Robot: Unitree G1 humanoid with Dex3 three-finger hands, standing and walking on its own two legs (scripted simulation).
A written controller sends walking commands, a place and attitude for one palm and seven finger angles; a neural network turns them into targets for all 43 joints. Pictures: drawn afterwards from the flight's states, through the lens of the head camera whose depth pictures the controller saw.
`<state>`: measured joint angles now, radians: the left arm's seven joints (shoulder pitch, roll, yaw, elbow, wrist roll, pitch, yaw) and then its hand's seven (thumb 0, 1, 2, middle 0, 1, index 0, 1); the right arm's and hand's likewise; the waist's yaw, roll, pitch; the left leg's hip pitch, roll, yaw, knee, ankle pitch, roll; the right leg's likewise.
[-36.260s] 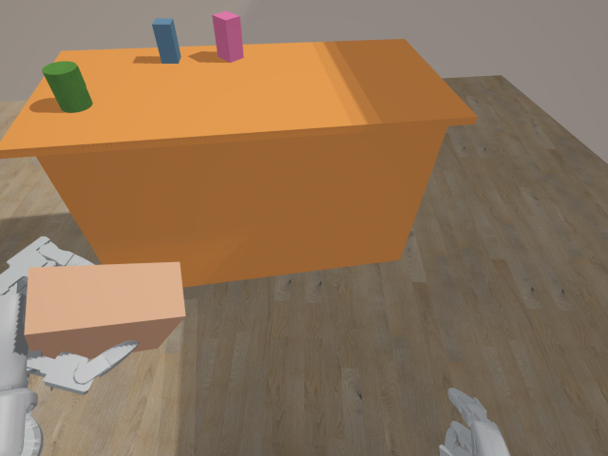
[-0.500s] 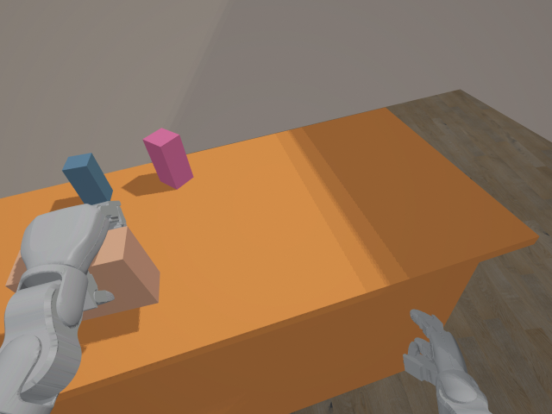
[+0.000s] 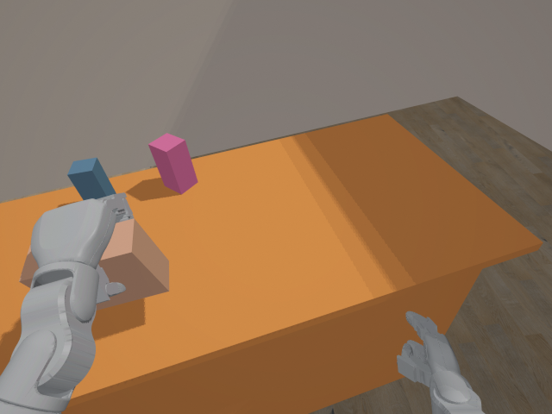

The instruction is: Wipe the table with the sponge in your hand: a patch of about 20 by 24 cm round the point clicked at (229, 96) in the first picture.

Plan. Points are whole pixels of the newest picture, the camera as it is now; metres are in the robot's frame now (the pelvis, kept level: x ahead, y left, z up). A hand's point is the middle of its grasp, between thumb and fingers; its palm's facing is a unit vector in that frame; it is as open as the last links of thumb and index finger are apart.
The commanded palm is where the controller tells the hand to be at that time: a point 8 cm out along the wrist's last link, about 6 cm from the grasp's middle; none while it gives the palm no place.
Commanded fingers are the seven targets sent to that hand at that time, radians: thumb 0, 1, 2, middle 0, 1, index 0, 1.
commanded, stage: move the sponge above the wiping area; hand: left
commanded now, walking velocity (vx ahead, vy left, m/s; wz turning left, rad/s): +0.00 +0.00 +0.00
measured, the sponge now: (111, 275) +0.24 +0.30 +0.10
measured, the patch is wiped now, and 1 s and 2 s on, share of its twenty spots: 0.00 0.00 0.00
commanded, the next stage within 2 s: none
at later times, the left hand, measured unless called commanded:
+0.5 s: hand (101, 248) +0.26 +0.30 +0.14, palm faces +0.16 -0.08 -0.98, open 9.8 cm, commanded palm +0.21 +0.28 +0.19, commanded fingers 0.00 0.10 1.30 -1.20 -1.60 -1.20 -1.60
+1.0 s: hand (121, 252) +0.27 +0.29 +0.11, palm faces +0.08 -0.10 -0.99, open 9.8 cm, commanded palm +0.23 +0.28 +0.17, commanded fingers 0.00 0.10 1.30 -1.20 -1.60 -1.20 -1.60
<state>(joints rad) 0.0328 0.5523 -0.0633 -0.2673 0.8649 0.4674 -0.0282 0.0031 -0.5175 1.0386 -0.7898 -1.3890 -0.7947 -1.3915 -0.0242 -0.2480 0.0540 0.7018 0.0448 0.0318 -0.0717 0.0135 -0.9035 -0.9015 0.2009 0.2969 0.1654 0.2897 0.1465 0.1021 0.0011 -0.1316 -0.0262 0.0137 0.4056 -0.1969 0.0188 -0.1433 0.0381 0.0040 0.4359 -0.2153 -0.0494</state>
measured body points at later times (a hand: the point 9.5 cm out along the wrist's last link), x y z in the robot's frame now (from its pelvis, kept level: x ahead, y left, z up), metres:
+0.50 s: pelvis +0.00 +0.00 +0.00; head -0.02 -0.04 +0.45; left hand +0.24 +0.30 +0.19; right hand +0.27 -0.18 -0.07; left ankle +0.02 +0.11 -0.74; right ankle +0.02 -0.09 -0.74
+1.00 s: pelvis +0.01 +0.01 +0.00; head +0.00 -0.03 +0.45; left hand +0.26 +0.30 +0.16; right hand +0.27 -0.18 -0.08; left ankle +0.02 +0.11 -0.74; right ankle +0.02 -0.09 -0.74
